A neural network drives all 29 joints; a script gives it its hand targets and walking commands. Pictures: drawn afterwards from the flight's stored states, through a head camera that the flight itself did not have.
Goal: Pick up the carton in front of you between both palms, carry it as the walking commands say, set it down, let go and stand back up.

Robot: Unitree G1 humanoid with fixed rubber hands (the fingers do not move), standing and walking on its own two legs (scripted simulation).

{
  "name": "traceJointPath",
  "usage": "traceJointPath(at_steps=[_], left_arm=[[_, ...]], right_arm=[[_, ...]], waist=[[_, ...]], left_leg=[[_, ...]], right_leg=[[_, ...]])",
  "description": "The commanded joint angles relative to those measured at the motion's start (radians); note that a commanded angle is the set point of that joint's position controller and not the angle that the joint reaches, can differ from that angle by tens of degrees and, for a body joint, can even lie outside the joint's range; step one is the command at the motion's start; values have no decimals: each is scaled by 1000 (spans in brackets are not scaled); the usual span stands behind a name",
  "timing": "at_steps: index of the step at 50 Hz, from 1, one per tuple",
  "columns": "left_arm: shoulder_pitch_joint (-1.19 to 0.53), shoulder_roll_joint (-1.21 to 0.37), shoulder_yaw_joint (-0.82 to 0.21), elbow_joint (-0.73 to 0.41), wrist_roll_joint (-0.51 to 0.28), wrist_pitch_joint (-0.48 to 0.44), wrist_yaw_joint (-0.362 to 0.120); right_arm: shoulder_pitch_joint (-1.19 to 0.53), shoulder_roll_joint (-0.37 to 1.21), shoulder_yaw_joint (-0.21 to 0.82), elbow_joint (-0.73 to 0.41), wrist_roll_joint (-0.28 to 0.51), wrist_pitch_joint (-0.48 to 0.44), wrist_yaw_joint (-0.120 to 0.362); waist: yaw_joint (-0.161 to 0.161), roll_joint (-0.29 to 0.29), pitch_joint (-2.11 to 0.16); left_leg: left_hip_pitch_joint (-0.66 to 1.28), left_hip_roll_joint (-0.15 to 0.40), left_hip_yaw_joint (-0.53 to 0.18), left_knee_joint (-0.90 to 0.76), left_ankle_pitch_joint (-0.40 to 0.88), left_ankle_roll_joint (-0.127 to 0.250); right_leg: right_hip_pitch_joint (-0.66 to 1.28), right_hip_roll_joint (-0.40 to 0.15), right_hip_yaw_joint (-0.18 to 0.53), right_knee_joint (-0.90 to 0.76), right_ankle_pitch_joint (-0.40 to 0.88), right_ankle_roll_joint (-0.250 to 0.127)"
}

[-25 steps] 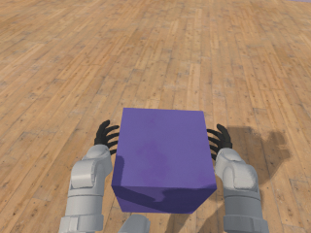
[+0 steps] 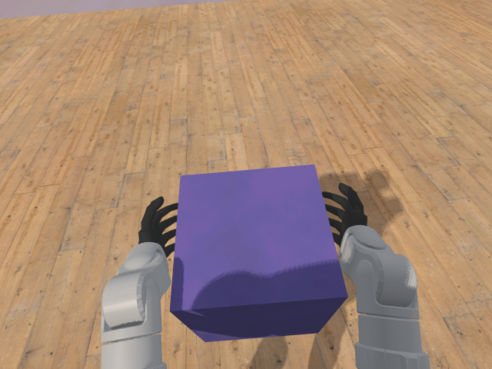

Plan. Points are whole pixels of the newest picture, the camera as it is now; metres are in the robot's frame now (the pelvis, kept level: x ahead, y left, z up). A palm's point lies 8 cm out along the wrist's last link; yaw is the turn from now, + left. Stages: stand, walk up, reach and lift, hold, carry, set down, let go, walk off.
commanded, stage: carry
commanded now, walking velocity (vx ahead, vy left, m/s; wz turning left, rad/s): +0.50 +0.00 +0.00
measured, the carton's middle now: (255, 261) +0.31 -0.02 +0.02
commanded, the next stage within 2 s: none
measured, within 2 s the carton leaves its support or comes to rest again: neither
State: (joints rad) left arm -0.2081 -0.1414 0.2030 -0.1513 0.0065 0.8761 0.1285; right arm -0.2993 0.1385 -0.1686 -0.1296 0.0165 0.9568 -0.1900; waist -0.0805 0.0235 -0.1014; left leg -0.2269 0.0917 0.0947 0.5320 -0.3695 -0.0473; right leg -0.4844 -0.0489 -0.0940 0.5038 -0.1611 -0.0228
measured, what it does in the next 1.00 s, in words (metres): walks ahead: left foot, then right foot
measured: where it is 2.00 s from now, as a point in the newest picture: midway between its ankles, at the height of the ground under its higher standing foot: (237, 191)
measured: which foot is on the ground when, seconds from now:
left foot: down 0.00-0.00, up 0.02-0.40, down 0.42-0.88, up 0.90-1.00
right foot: down 0.00-0.44, up 0.46-0.86, down 0.88-1.00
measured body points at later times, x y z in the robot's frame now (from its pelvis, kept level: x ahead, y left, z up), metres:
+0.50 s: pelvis +0.34 +0.02 -0.01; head +0.30 +0.02 +0.43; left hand +0.58 +0.17 +0.07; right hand +0.58 -0.13 +0.07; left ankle +0.46 +0.10 -0.73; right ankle +0.16 -0.11 -0.64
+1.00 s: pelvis +0.61 -0.03 +0.01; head +0.57 -0.05 +0.46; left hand +0.83 +0.13 +0.10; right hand +0.86 -0.17 +0.10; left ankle +0.53 +0.08 -0.66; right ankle +0.62 -0.12 -0.73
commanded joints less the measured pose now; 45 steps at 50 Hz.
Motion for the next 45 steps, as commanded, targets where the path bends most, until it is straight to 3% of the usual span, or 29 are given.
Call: traceJointPath(at_steps=[1, 2, 3, 4, 6, 10, 13, 15, 16, 19, 20, 21, 22, 23, 24, 25, 26, 27, 28, 29, 31, 33, 36, 38, 40, 41, 43, 44, 45], left_arm=[[-329, -697, -619, -134, -157, 68, 7], [-282, -686, -582, -84, -135, 98, 9], [-250, -693, -603, -114, -152, 122, 8], [-284, -734, -661, -187, -186, 143, -4], [-382, -785, -754, -339, -277, 171, -38], [-257, -810, -813, -401, -323, 226, -92], [-105, -782, -803, -414, -306, 262, -117], [-89, -757, -790, -437, -290, 276, -119], [-113, -761, -815, -479, -314, 280, -117], [-86, -670, -789, -464, -270, 303, -109], [-20, -655, -762, -398, -246, 315, -98], [-63, -635, -765, -446, -257, 311, -97], [-76, -653, -762, -485, -251, 314, -99], [-78, -644, -764, -439, -237, 326, -98], [-60, -668, -774, -416, -243, 322, -97], [-135, -733, -797, -442, -259, 312, -104], [-98, -748, -780, -410, -237, 311, -107], [-118, -776, -779, -441, -245, 305, -109], [-119, -804, -780, -396, -226, 301, -111], [-109, -796, -783, -409, -225, 284, -115], [-70, -793, -783, -345, -202, 285, -105], [-103, -786, -752, -365, -178, 269, -100], [-105, -777, -777, -402, -204, 271, -95], [-120, -777, -783, -435, -237, 280, -96], [-137, -737, -793, -461, -253, 291, -100], [-119, -736, -796, -444, -256, 305, -101], [-93, -684, -767, -419, -243, 316, -94], [-86, -679, -763, -426, -243, 316, -93], [-94, -647, -747, -385, -244, 330, -91]], right_arm=[[-348, 742, 641, -180, 215, 19, 103], [-352, 711, 642, -154, 210, 50, 99], [-335, 707, 654, -200, 208, 68, 96], [-284, 719, 627, -219, 203, 87, 100], [-226, 779, 612, -242, 178, 104, 99], [-101, 803, 668, -357, 162, 134, 115], [7, 826, 688, -368, 135, 165, 113], [-43, 816, 728, -448, 153, 182, 119], [-39, 794, 749, -477, 175, 185, 127], [-63, 769, 756, -473, 203, 203, 132], [-26, 724, 762, -468, 209, 212, 130], [-61, 713, 771, -478, 221, 214, 135], [-93, 717, 775, -504, 239, 216, 135], [22, 718, 722, -400, 206, 224, 139], [-38, 713, 760, -457, 238, 216, 146], [-79, 761, 754, -474, 250, 207, 156], [-86, 802, 789, -462, 248, 204, 162], [-88, 843, 776, -480, 267, 200, 175], [-65, 839, 742, -431, 237, 203, 179], [-62, 825, 754, -430, 235, 196, 189], [-23, 794, 733, -386, 212, 195, 200], [-144, 794, 747, -431, 246, 186, 201], [-76, 770, 733, -429, 229, 190, 196], [-77, 778, 741, -440, 229, 200, 188], [-45, 759, 733, -440, 215, 211, 175], [-44, 748, 736, -446, 219, 219, 171], [-29, 716, 738, -444, 202, 230, 158], [-46, 710, 747, -452, 203, 240, 155], [-50, 698, 726, -431, 192, 247, 149]], waist=[[124, -223, -403], [156, -367, -397], [133, -246, -381], [120, -130, -315], [125, -67, -257], [115, -95, -198], [105, -226, -159], [109, -193, -106], [108, -189, -105], [87, -182, -106], [75, -205, -204], [54, -70, -257], [69, 202, -335], [61, 183, -289], [57, 185, -290], [61, 168, -283], [58, 49, -219], [69, 33, -161], [72, 34, -116], [71, 11, -151], [79, 87, -128], [75, 158, -100], [69, 144, -92], [68, 105, -110], [68, 110, -111], [67, 104, -107], [77, 28, -154], [106, -106, -178], [109, -398, -151]], left_leg=[[-453, -65, 90, 472, -7, 9], [-625, -86, -21, 638, -235, 16], [-626, -28, -90, 737, -182, 37], [-658, 11, -96, 746, -134, 50], [-717, 14, -44, 668, -96, 51], [-538, 19, -34, 313, 37, 28], [-450, -14, 45, 140, 234, 32], [-414, -58, 125, 35, 279, 42], [-331, -61, 106, 28, 314, 51], [-90, -125, 213, -80, 356, 75], [106, -113, 175, -70, 308, 83], [310, 24, -4, -55, 135, 126], [448, 330, -570, -234, 11, 236], [404, 347, -650, -342, -13, 304], [382, 368, -580, -323, 112, 318], [300, 366, -510, -309, 75, 284], [156, 333, -401, -338, 13, 242], [33, 273, -290, -370, -33, 170], [-45, 222, -197, -391, 82, 138], [-29, 214, -153, -377, 59, 148], [-74, 202, -78, -415, 9, 142], [-80, 199, -52, -447, -43, 167], [-13, 199, -21, -436, -18, 168], [14, 235, -82, -433, -64, 170], [-3, 218, -39, -418, -163, 159], [22, 185, -23, -373, -99, 143], [7, 107, 65, -160, 45, 87], [-131, 49, 114, 92, 105, 55], [-415, -56, 123, 373, -66, 27]], right_leg=[[787, -305, 502, -119, 93, -162], [873, -375, 691, -172, 270, -237], [784, -366, 661, -145, 271, -235], [712, -353, 599, -106, 327, -218], [721, -308, 446, -161, 394, -145], [563, -275, 253, -249, 286, -146], [550, -203, 78, -265, 450, -99], [573, -178, 28, -272, 532, -80], [515, -209, 50, -278, 517, -74], [481, -145, -84, -76, 666, -25], [425, -109, -115, 98, 586, 6], [213, -67, -100, 312, 388, 24], [-24, 64, -66, 681, -92, 62], [-120, 69, 77, 823, -290, 30], [-176, 32, 101, 950, -252, 4], [-191, -39, 133, 940, -205, -16], [-172, -71, 135, 854, -163, -12], [-88, -92, 125, 744, -91, -10], [-46, -87, 82, 654, -76, -2], [-28, -58, 57, 564, -119, -5], [11, -69, 21, 422, -52, -1], [9, -53, -13, 273, -8, 13], [-1, -54, -34, 150, 34, 24], [47, -49, -32, 96, 26, 21], [104, -47, -57, 43, 3, 30], [138, -26, -94, -32, -26, 35], [329, -21, -113, -90, -24, 11], [491, -135, 91, -172, -126, -36], [636, -306, 405, -268, -49, -104]])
